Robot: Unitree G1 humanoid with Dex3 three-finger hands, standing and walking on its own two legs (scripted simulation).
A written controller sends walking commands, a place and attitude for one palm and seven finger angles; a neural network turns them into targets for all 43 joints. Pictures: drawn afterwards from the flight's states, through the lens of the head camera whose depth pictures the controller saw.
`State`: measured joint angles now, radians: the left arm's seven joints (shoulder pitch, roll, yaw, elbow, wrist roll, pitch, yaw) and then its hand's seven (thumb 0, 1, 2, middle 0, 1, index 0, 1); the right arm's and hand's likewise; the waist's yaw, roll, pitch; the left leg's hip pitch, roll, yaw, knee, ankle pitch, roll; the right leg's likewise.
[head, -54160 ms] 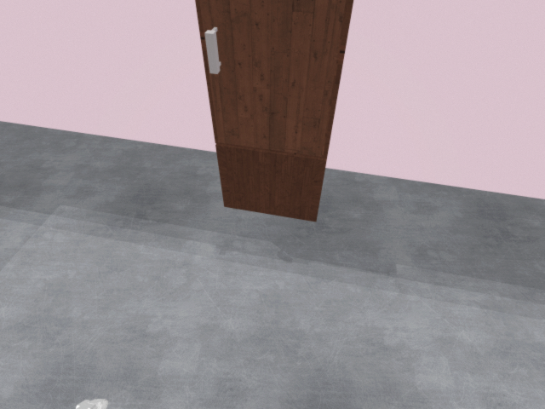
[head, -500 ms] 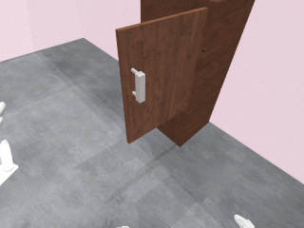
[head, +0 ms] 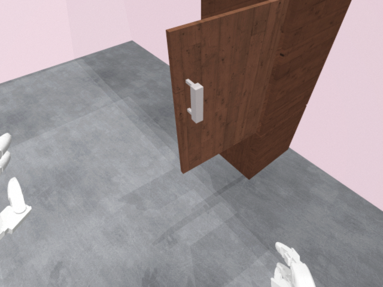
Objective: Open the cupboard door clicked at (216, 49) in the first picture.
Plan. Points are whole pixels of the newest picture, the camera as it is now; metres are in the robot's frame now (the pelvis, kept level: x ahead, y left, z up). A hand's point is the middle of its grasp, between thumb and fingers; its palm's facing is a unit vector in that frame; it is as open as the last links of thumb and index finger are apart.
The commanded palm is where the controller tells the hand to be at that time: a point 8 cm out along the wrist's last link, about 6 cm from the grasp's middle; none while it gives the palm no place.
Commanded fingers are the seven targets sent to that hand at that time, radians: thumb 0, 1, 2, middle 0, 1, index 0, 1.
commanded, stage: stop stepping back and stand still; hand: left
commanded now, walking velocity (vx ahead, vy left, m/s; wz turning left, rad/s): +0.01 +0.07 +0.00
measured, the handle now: (193, 100) +0.62 +0.04 +0.04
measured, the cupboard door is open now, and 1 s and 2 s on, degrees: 86 86 86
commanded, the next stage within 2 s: let the arm hang, fingers relaxed in 0.04 s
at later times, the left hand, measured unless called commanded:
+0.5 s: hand out of the picture +0.04 +0.18 -0.17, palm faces +0.12 -0.97 -0.21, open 6.9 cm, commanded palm none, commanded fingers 0.00 0.90 0.90 -0.20 -0.30 -0.20 -0.30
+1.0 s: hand out of the picture -0.03 +0.18 -0.17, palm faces +0.11 -0.98 -0.19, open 7.4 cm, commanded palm none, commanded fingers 0.00 0.90 0.90 -0.20 -0.30 -0.20 -0.30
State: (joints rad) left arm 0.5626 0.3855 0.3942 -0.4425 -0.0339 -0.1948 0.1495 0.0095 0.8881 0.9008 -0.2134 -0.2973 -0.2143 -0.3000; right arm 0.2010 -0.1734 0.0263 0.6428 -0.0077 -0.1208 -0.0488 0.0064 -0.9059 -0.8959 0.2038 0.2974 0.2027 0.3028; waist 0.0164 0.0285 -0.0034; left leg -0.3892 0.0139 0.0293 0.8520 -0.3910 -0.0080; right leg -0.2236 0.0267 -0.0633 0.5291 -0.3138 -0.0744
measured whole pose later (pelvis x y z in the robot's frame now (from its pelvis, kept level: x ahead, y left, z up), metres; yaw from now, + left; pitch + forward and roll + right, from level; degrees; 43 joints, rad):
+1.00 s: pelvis -0.01 +0.02 +0.01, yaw +5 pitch -2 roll +0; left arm 0.28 0.13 0.00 1.14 0.00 0.00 0.03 0.00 0.91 0.90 -0.20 -0.29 -0.20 -0.30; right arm 0.28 -0.14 -0.01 1.15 -0.03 0.02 -0.03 0.00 -0.91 -0.90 0.20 0.30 0.20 0.30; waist -0.01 0.02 0.04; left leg -0.21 -0.01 0.01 0.42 -0.17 0.01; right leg -0.13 0.02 0.02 0.42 -0.26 -0.01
